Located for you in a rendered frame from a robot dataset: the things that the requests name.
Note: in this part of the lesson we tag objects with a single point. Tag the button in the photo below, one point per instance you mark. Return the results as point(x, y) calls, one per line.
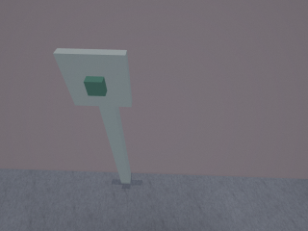
point(95, 85)

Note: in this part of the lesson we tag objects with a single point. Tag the panel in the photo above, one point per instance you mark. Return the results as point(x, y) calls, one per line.
point(112, 64)

